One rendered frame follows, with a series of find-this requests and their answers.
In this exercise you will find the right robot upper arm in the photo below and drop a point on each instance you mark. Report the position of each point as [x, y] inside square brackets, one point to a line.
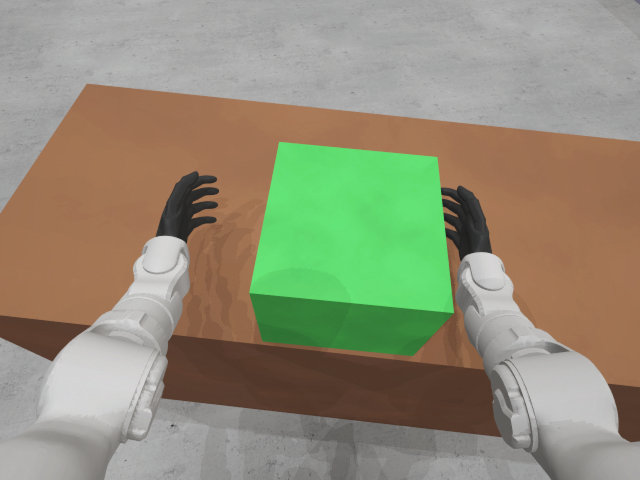
[556, 407]

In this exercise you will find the right robot hand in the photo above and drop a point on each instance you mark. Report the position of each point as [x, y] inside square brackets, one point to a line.
[472, 234]

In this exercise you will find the carton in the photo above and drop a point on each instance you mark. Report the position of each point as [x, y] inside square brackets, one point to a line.
[352, 253]

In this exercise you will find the pedestal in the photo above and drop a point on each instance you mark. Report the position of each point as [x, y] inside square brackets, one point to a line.
[562, 210]

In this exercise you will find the robot right forearm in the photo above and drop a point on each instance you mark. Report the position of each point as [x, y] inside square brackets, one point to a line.
[494, 324]

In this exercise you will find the left robot upper arm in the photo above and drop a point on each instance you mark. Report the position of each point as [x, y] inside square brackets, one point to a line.
[105, 391]

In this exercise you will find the robot left forearm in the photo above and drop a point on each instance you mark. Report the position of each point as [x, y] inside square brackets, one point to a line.
[149, 311]

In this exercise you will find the left robot hand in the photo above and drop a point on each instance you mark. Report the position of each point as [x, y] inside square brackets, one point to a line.
[176, 217]

